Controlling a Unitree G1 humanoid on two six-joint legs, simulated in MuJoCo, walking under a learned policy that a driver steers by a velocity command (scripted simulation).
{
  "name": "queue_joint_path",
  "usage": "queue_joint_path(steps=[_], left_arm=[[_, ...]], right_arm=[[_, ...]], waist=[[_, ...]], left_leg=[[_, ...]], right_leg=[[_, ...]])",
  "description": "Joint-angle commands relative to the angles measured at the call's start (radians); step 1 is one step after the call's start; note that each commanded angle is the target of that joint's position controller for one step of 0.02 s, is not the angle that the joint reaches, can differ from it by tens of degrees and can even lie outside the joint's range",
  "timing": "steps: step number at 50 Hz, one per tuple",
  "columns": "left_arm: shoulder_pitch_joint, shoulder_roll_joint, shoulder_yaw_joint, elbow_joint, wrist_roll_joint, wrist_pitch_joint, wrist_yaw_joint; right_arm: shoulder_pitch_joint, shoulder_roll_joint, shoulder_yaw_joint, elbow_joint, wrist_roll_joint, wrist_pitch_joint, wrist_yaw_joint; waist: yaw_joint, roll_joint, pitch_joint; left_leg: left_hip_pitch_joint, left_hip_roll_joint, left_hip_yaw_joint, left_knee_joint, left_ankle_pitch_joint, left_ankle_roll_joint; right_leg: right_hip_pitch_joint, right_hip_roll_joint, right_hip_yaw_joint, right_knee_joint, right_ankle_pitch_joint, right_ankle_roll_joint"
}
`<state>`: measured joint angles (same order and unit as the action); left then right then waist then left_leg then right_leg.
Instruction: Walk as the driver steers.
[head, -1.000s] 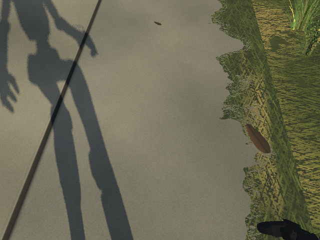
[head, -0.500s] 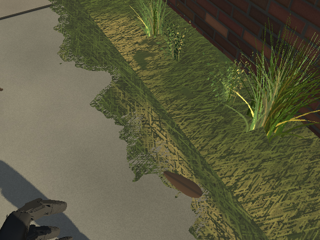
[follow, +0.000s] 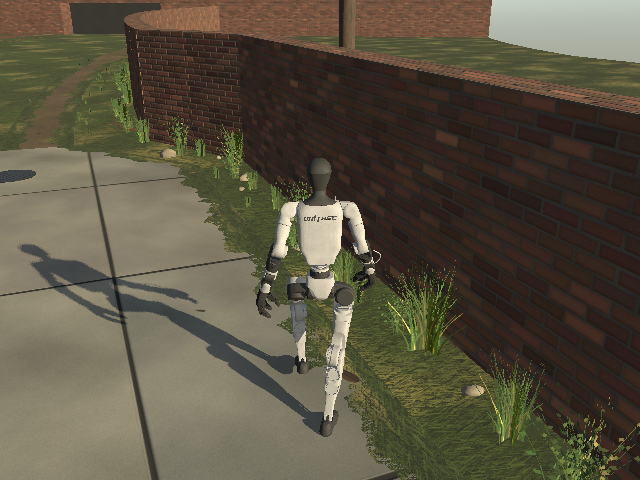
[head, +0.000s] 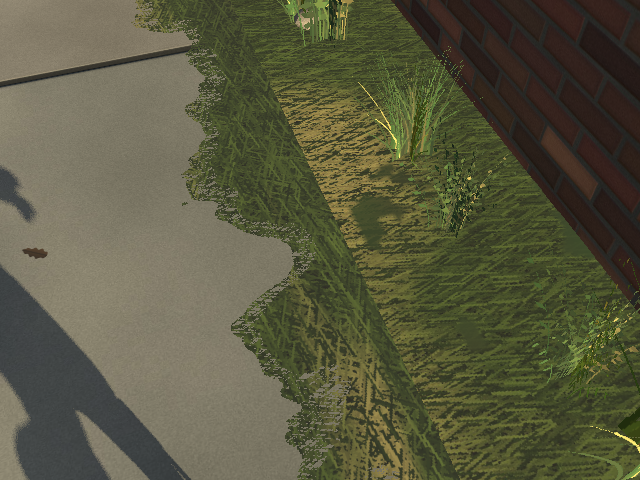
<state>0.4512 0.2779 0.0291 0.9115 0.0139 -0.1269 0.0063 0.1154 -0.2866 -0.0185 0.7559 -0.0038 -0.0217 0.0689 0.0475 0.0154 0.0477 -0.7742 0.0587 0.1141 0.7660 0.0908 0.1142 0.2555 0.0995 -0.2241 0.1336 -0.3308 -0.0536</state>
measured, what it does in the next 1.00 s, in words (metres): walks ahead, turning left: left foot, then right foot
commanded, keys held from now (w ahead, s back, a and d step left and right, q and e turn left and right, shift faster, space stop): w+q+shift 0.96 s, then w+e+shift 0.04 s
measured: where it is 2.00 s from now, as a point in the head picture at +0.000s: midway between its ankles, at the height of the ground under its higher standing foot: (54, 124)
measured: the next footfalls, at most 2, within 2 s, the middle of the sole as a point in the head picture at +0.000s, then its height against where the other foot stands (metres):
left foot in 0.08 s outside the picture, level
right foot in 0.50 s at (352, 351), level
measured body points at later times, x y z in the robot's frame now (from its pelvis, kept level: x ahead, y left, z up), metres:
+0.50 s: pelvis +0.49 +0.05 +0.00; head +0.53 +0.06 +0.44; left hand +0.66 +0.35 -0.05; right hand +0.59 -0.25 -0.11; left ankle +0.25 +0.04 -0.70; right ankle +0.70 -0.02 -0.72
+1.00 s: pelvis +0.86 +0.30 -0.02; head +0.88 +0.32 +0.42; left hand +0.63 +0.43 -0.15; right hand +1.19 +0.33 -0.10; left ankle +0.91 +0.38 -0.72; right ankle +0.79 +0.01 -0.59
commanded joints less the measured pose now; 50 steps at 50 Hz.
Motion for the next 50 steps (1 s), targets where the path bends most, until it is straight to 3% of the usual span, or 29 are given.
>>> queue_joint_path(steps=[1,3,4,5,6,7,8,10,12,15,19,21,23,24,25,26,27,28,30,33,35,36,40,43,46,47,48,49,50], left_arm=[[-0.07,0.195,0.035,-0.08,0.007,0.0,0.041],[-0.182,0.228,0.05,-0.117,0.03,0.043,0.052],[-0.243,0.225,0.054,-0.125,0.029,0.056,0.041],[-0.264,0.044,0.005,-0.178,0.048,0.032,0.013],[-0.172,0.05,-0.01,-0.276,0.01,0.01,0.007],[-0.235,0.098,-0.018,-0.284,0.024,-0.014,0.004],[-0.271,0.119,-0.014,-0.276,0.024,-0.019,-0.002],[-0.267,0.104,-0.024,-0.281,0.058,0.014,-0.002],[-0.269,0.077,-0.036,-0.289,0.069,0.059,-0.008],[-0.461,0.061,-0.052,-0.376,0.045,0.063,-0.024],[-0.564,0.047,-0.058,-0.417,0.017,0.056,-0.024],[-0.55,0.075,-0.048,-0.42,0.016,0.048,-0.02],[-0.366,0.161,-0.01,-0.367,0.01,0.042,-0.001],[-0.167,0.201,0.013,-0.321,0.006,0.038,0.014],[0.066,0.264,0.043,-0.279,0.025,0.035,0.037],[0.06,0.331,0.058,-0.278,0.078,0.033,0.037],[-0.042,0.302,0.07,-0.29,0.056,0.046,0.028],[-0.143,0.193,0.049,-0.302,0.045,0.051,0.025],[-0.14,0.118,0.031,-0.253,0.043,0.053,0.018],[-0.072,0.076,0.021,-0.166,0.015,0.025,0.003],[-0.07,0.054,0.017,-0.142,0.008,0.01,-0.01],[-0.095,0.084,0.022,-0.144,0.01,0.003,-0.011],[-0.073,0.114,0.029,-0.108,0.013,-0.008,-0.007],[-0.003,0.179,0.041,-0.093,0.016,0.006,0.008],[-0.048,0.269,0.066,-0.12,0.022,0.056,0.03],[-0.126,0.271,0.071,-0.156,0.011,0.066,0.031],[-0.072,0.171,0.048,-0.172,0.029,0.061,-0.004],[-0.003,0.114,0.029,-0.276,0.014,0.051,0.0],[-0.124,0.157,0.026,-0.3,0.009,0.025,-0.001]], right_arm=[[0.063,-0.067,-0.009,-0.04,-0.008,-0.004,0.007],[0.432,-0.167,-0.058,0.071,-0.013,0.002,-0.015],[0.601,-0.217,-0.09,0.116,-0.008,0.002,-0.033],[0.512,-0.268,-0.106,0.125,0.004,0.014,-0.049],[0.427,-0.342,-0.122,0.073,-0.017,0.02,-0.053],[0.384,-0.263,-0.114,0.038,-0.018,0.02,-0.062],[0.337,-0.186,-0.096,0.051,-0.015,0.02,-0.065],[0.286,-0.163,-0.083,0.044,-0.01,-0.008,-0.071],[0.254,-0.157,-0.075,0.035,-0.001,-0.036,-0.067],[0.273,-0.174,-0.085,0.027,0.003,-0.058,-0.063],[0.35,-0.193,-0.104,0.038,0.016,-0.055,-0.052],[0.331,-0.211,-0.112,0.029,0.01,-0.051,-0.061],[0.293,-0.26,-0.123,0.016,0.0,-0.054,-0.064],[0.231,-0.286,-0.127,0.003,-0.004,-0.058,-0.059],[0.189,-0.206,-0.105,-0.024,-0.009,-0.073,-0.058],[0.314,-0.013,-0.055,-0.071,0.037,-0.072,-0.061],[0.294,-0.083,-0.042,-0.085,0.022,-0.057,-0.066],[0.19,-0.144,-0.055,-0.072,-0.005,-0.041,-0.065],[0.099,-0.137,-0.057,-0.081,-0.029,-0.021,-0.035],[0.057,-0.054,-0.029,-0.143,-0.034,0.017,-0.004],[-0.026,-0.05,-0.02,-0.183,-0.035,0.028,0.004],[-0.037,-0.044,-0.013,-0.208,-0.033,0.029,0.01],[-0.173,-0.064,-0.004,-0.243,-0.029,0.029,0.031],[-0.198,-0.062,0.0,-0.236,-0.028,0.019,0.034],[0.138,-0.141,-0.04,-0.138,-0.023,0.011,0.005],[0.387,-0.201,-0.084,-0.061,0.004,0.017,-0.016],[0.294,-0.242,-0.103,-0.055,0.004,0.014,-0.043],[0.212,-0.36,-0.119,-0.116,-0.04,0.032,-0.046],[0.291,-0.292,-0.114,-0.12,-0.042,0.037,-0.068]], waist=[[-0.12,-0.142,-0.027],[-0.312,-0.145,-0.177],[-0.399,-0.044,-0.206],[-0.254,0.25,-0.12],[-0.159,0.271,-0.322],[-0.174,0.058,-0.253],[-0.117,-0.096,-0.089],[-0.031,-0.132,0.015],[0.008,-0.125,0.037],[-0.05,-0.057,0.092],[-0.148,0.027,0.021],[-0.139,0.038,-0.011],[-0.044,0.033,-0.148],[0.084,0.03,-0.243],[0.182,-0.029,-0.367],[0.059,-0.355,-0.492],[0.033,-0.365,-0.466],[0.036,-0.205,-0.274],[0.024,-0.049,-0.113],[-0.029,-0.128,-0.04],[-0.037,-0.084,0.007],[-0.062,-0.121,0.0],[-0.051,-0.049,0.092],[-0.06,-0.069,0.06],[-0.25,-0.141,-0.136],[-0.374,-0.09,-0.277],[-0.22,0.086,-0.187],[-0.123,0.208,-0.342],[-0.198,0.018,-0.352]], left_leg=[[0.34,-0.131,0.107,-0.054,-0.068,0.051],[0.7,-0.166,0.04,-0.064,-0.179,0.107],[0.885,-0.125,-0.067,-0.162,-0.193,0.17],[1.02,-0.01,-0.281,-0.077,-0.029,0.212],[1.219,0.158,-0.784,-0.297,-0.307,0.421],[1.13,0.198,-0.924,-0.498,-0.55,0.38],[0.918,0.162,-0.833,-0.558,-0.595,0.299],[0.645,0.089,-0.704,-0.562,-0.411,0.263],[0.446,-0.003,-0.564,-0.602,-0.392,0.237],[0.335,-0.07,-0.48,-0.631,-0.182,0.209],[0.527,-0.07,-0.482,-0.561,0.125,0.131],[0.612,-0.054,-0.502,-0.5,0.195,0.099],[0.675,-0.057,-0.506,-0.278,0.436,0.049],[0.61,-0.082,-0.486,-0.048,0.43,0.029],[0.459,-0.122,-0.433,0.262,0.208,0.021],[0.144,-0.231,-0.322,0.577,-0.64,-0.004],[0.014,-0.155,-0.26,0.681,-0.547,0.012],[-0.022,-0.091,-0.226,0.659,-0.428,0.008],[0.017,-0.024,-0.202,0.583,-0.366,-0.007],[-0.009,0.037,-0.195,0.564,-0.358,-0.022],[-0.036,0.045,-0.168,0.53,-0.293,-0.026],[-0.019,0.044,-0.158,0.479,-0.23,-0.028],[0.052,0.009,-0.028,0.186,-0.082,0.001],[0.205,-0.09,0.091,0.025,-0.116,0.06],[0.578,-0.181,0.07,0.004,-0.27,0.12],[0.938,-0.197,-0.011,-0.09,-0.276,0.15],[1.024,-0.079,-0.218,-0.161,-0.347,0.182],[1.285,0.208,-0.812,-0.281,-0.351,0.39],[1.211,0.239,-0.914,-0.472,-0.484,0.366]], right_leg=[[-0.156,-0.282,-0.025,0.222,1.567,0.071],[-0.251,-0.303,0.009,0.661,1.503,0.054],[-0.408,-0.209,-0.01,1.117,1.049,0.045],[-0.83,-0.022,0.059,1.503,-0.138,0.057],[-1.111,-0.006,0.272,1.661,-0.2,0.077],[-1.164,-0.068,0.339,1.558,-0.099,0.049],[-1.119,-0.123,0.332,1.418,-0.016,0.039],[-1.003,-0.178,0.325,1.269,-0.017,0.072],[-0.896,-0.214,0.289,1.109,-0.023,0.105],[-0.812,-0.217,0.233,0.772,0.198,0.13],[-0.744,-0.144,0.208,0.502,0.439,0.1],[-0.668,-0.117,0.228,0.396,0.419,0.084],[-0.436,-0.065,0.239,0.387,0.275,0.064],[-0.224,-0.09,0.24,0.396,0.208,0.053],[0.026,-0.245,0.38,0.427,-0.061,0.026],[0.26,-0.576,0.905,0.266,-0.369,-0.059],[0.17,-0.584,1.152,0.124,-0.581,-0.1],[0.002,-0.515,0.954,0.117,-0.54,-0.082],[-0.206,-0.421,0.622,0.123,-0.152,-0.044],[-0.315,-0.403,0.431,0.073,0.044,-0.026],[-0.355,-0.37,0.267,0.044,0.253,-0.003],[-0.379,-0.369,0.224,0.018,0.257,-0.001],[-0.376,-0.297,0.008,-0.042,0.502,0.031],[-0.249,-0.304,-0.069,0.071,1.104,0.056],[-0.237,-0.374,-0.043,0.55,1.471,0.043],[-0.417,-0.343,-0.03,0.905,1.391,0.035],[-0.71,-0.192,-0.01,1.229,0.184,0.057],[-1.057,-0.075,0.129,1.587,-0.22,0.094],[-1.145,-0.126,0.275,1.549,-0.074,0.084]])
